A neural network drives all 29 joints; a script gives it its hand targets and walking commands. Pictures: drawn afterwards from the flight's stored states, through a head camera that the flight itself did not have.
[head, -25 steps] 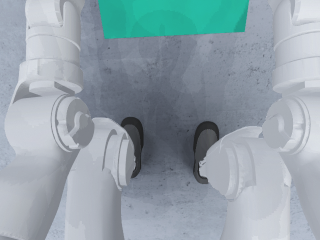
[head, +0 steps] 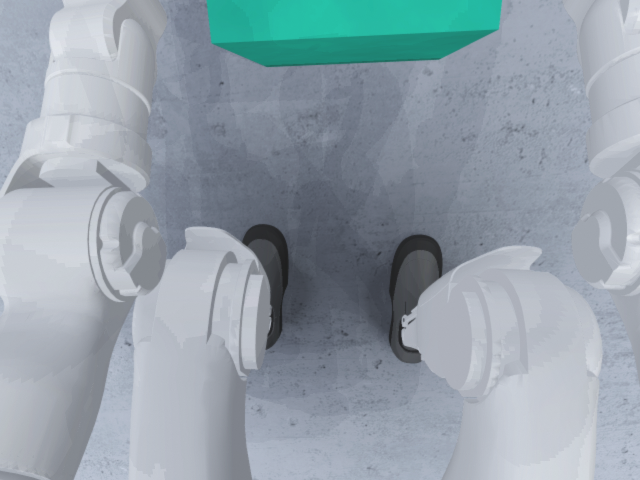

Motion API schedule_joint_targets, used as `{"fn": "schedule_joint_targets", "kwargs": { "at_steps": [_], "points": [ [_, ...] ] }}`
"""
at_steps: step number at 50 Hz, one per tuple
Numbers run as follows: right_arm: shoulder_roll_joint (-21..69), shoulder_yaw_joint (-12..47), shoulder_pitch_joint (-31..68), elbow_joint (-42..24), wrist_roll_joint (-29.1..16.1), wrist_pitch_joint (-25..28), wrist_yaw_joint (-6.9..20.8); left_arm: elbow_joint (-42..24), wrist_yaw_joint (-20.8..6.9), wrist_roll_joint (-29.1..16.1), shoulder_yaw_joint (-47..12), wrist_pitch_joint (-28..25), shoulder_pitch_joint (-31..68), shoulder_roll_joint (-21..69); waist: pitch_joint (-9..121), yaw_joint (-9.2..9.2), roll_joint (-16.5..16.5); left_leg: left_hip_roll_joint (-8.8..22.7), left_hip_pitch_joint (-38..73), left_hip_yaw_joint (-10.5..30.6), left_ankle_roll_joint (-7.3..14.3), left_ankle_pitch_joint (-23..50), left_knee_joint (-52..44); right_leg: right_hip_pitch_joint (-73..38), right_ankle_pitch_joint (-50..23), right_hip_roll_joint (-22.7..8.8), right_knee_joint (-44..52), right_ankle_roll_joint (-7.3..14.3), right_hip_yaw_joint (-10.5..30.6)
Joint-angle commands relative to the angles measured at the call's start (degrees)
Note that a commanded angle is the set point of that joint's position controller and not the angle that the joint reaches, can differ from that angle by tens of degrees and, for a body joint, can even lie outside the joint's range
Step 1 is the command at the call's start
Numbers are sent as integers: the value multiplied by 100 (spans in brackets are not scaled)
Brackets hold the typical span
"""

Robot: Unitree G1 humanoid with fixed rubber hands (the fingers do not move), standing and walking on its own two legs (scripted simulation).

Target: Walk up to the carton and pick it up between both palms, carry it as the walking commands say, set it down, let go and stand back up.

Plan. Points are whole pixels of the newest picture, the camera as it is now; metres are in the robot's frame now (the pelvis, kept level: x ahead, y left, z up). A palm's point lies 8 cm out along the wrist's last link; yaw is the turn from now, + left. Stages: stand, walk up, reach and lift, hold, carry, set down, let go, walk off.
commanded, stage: set down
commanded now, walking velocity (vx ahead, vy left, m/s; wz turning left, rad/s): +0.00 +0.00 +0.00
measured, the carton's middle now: out of the picture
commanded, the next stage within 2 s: let go in 1.34 s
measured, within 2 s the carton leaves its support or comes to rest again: neither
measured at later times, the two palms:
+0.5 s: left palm out of the picture +0.56 +0.18 -0.07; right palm out of the picture +0.59 -0.20 -0.06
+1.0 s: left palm out of the picture +0.56 +0.19 +0.08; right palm out of the picture +0.58 -0.21 +0.08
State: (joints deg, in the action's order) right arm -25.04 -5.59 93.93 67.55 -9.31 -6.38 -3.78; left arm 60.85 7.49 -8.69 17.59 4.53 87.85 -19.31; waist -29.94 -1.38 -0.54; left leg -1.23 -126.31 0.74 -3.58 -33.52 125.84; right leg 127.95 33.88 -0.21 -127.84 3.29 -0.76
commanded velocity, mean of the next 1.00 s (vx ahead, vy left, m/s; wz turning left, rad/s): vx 0.00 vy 0.00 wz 0.00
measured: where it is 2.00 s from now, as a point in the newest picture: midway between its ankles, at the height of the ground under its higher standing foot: (336, 313)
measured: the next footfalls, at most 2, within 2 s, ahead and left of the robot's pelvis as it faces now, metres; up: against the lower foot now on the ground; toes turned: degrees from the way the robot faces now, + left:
none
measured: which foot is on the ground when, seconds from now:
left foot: down 0.00-1.00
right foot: down 0.00-1.00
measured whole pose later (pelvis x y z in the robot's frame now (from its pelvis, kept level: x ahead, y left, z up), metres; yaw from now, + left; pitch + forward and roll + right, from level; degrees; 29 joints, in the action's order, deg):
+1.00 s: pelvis -0.01 +0.00 +0.18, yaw -1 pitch +27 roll +2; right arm -29.6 -5.2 90.7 51.4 -9.7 -21.7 -2.0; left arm 43.0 10.2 -10.1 16.2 22.3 82.5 -20.1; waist -30.0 -1.4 -0.5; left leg -0.8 -92.4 0.9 -2.6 -27.2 92.4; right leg 93.5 28.2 0.3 -94.6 2.9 -0.5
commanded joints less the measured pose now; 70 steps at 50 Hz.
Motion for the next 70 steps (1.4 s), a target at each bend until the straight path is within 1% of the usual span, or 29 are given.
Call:
{"fn": "schedule_joint_targets", "kwargs": {
  "at_steps": [1, 2, 3, 6, 9, 12, 20, 22, 23, 33, 34, 37, 38, 39, 43, 44, 45, 46, 50, 53, 54, 55, 58, 64, 66, 67, 68, 69, 70],
  "points": [
    [-1633, 460, 2726, -1761, -185, 174, -77, -1410, 114, -417, -531, -103, 1997, -1485, 9801, -406, 510, -90, 3634, -486, 110, 2808, -521, -5634, -3199, 73, 536, -349, 351],
    [-1523, 580, 2293, -1199, -150, 113, -119, -876, 146, -504, -773, -58, 1636, -1193, 9682, -256, 347, -120, 3510, -707, 4, 2626, -513, -5531, -2924, 189, 691, -327, 285],
    [-1413, 660, 2414, -1549, -233, 68, -101, -1411, 168, -511, -691, -53, 1829, -1139, 9605, -640, 214, -114, 3567, -764, 64, 2740, -559, -5507, -2995, 180, 718, -285, 368],
    [-1654, 489, 2321, -1520, -129, -71, -143, -1423, 251, -530, -826, 125, 1932, -1190, 9834, -237, 142, -174, 4150, -695, 21, 2849, -761, -5472, -2938, 221, 905, -310, 205],
    [-1333, 613, 2079, -1472, -281, -253, -82, -1963, 276, -283, -497, 140, 1863, -1419, 9475, -745, 73, -188, 3771, -852, 96, 2139, -986, -5281, -2352, 202, 1067, -292, 327],
    [-1341, 593, 2026, -819, -95, -408, -10, -1306, 293, -333, -667, 353, 1842, -900, 9076, -508, 110, -143, 4128, -742, 122, 1987, -1246, -5004, -2007, 197, 1316, -307, 231],
    [-1322, 505, 2321, -1833, -195, -627, -34, -1662, 330, -142, -179, 630, 1674, -1309, 9624, -735, 734, -212, 3736, -869, 234, 1757, -1731, -5708, -1918, 288, 1937, -303, 261],
    [-1333, 533, 2341, -2303, -298, -764, -65, -2351, 384, -308, -434, 758, 1661, -1245, 11181, -793, 304, -264, 5027, -880, 242, 2103, -1845, -6372, -2212, 351, 1986, -291, 166],
    [-1233, 499, 1675, -1161, -224, -850, -21, -1813, 390, -191, -475, 801, 1604, -1094, 9871, -608, 273, -207, 4127, -909, 183, 1880, -1884, -5763, -2025, 333, 2137, -248, 283],
    [-1623, 57, 1761, -2882, -181, -1076, 6, -3119, 407, -95, -172, 1187, 1212, -1225, 11873, -705, 348, -328, 5725, -647, 213, 2623, -2908, -6905, -2707, 490, 3104, -210, 260],
    [-1635, 43, 1530, -2024, -102, -1144, 51, -2809, 382, -182, -268, 1246, 1601, -1232, 11403, -378, 300, -370, 5000, -752, 136, 2491, -2859, -6855, -2732, 474, 3154, -110, 284],
    [-1830, -82, 1518, -2308, -131, -1211, 91, -3024, 401, -113, -38, 1261, 1116, -1365, 11697, -651, 240, -397, 5520, -707, 158, 2486, -3201, -7069, -2728, 458, 3410, -131, 353],
    [-1806, -12, 1748, -3005, -206, -1239, 60, -3635, 415, -216, -432, 1350, 1388, -1274, 12501, -146, 516, -390, 5744, -608, 191, 2750, -3365, -7778, -3185, 551, 3425, -152, 127],
    [-1822, -199, 1082, -2266, -206, -1381, 120, -3412, 351, -157, -371, 1462, 992, -1255, 12185, -447, -42, -408, 6083, -678, 155, 2751, -3573, -7465, -3007, 536, 3508, -105, 178],
    [-1936, -201, 1282, -2533, -107, -1311, 188, -3370, 305, -115, -249, 1479, 1088, -1202, 11687, -240, 157, -410, 5733, -662, 74, 2831, -3860, -7642, -3311, 491, 4030, -90, 262],
    [-1666, -3, 1310, -2737, -216, -1379, 235, -3312, 287, -46, -18, 1474, 1070, -1314, 11983, -599, 398, -483, 5898, -711, 158, 2909, -4005, -8080, -3457, 461, 4089, -161, 298],
    [-1733, -131, 1581, -2859, -244, -1347, 255, -3525, 247, -211, -475, 1543, 1206, -1152, 12012, -285, 273, -439, 6114, -632, 186, 2731, -4189, -8041, -3175, 498, 4149, -134, 152],
    [-1908, -137, 1577, -2913, -259, -1417, 210, -3411, 209, -123, 33, 1527, 1243, -1638, 11951, -698, 380, -424, 5940, -734, 152, 2818, -4145, -8135, -3297, 428, 4354, -122, 426],
    [-1809, -32, 1653, -2481, -296, -1575, 279, -3023, 224, -149, -362, 1701, 1532, -1294, 11490, -389, 312, -368, 6458, -621, 205, 2532, -4754, -8025, -2604, 466, 4884, -187, 202],
    [-1744, -105, 1662, -2889, -262, -1469, 317, -2867, 173, 100, 383, 1591, 992, -1564, 12079, -1018, 520, -437, 6475, -766, 202, 2737, -5019, -9080, -3150, 450, 5199, -252, 486],
    [-1901, -308, 1666, -2895, -113, -1479, 295, -3201, 186, 64, 180, 1578, 1150, -1561, 12185, -620, 578, -460, 6503, -634, 236, 2681, -5223, -9236, -3320, 464, 5181, -311, 355],
    [-1346, -23, 1463, -2627, -323, -1504, 327, -2948, 162, 141, 206, 1572, 1212, -1573, 11961, -916, 524, -442, 6746, -708, 253, 2811, -5345, -9142, -3178, 471, 5410, -361, 360],
    [-2020, -510, 1524, -2769, 8, -1416, 294, -3161, 136, 39, 113, 1549, 1062, -1417, 11841, -455, 508, -476, 6699, -648, 194, 2867, -5556, -9374, -3498, 468, 5620, -282, 394],
    [-1233, -255, 1298, -2242, 59, -1138, 433, -2132, 12, 544, 523, 1281, 710, -1062, 11159, -1046, 462, -382, 6702, -612, 187, 3101, -6224, -9627, -3806, 389, 6191, -377, 498],
    [-1349, -248, 1056, -2231, 162, -1107, 461, -2117, -41, 452, 434, 1219, 492, -1091, 11759, -783, 743, -395, 7142, -512, 242, 3233, -6327, -10114, -4048, 442, 6183, -421, 385],
    [-1490, -685, 752, -1718, 537, -1031, 402, -1833, -22, 468, 121, 1260, 253, -659, 11077, -244, 377, -337, 7287, -451, 121, 3135, -6378, -9571, -3741, 454, 6310, -351, 231],
    [-1358, -570, 426, -1756, 475, -1029, 427, -2179, -19, 635, 361, 1159, 80, -764, 11345, -768, 186, -371, 7565, -526, 60, 3442, -6480, -9820, -4051, 445, 6343, -291, 388],
    [-1414, -709, 370, -1895, 558, -996, 368, -2230, -82, 486, 131, 1177, 182, -661, 11440, -311, 341, -383, 7703, -481, 73, 3545, -6383, -9685, -4336, 461, 6344, -270, 262],
    [-963, -393, 595, -1943, 327, -981, 401, -1807, -142, 486, 95, 1146, -20, -621, 10891, -661, 389, -359, 7715, -521, 195, 3372, -6485, -9451, -3929, 431, 6477, -368, 262]
  ]
}}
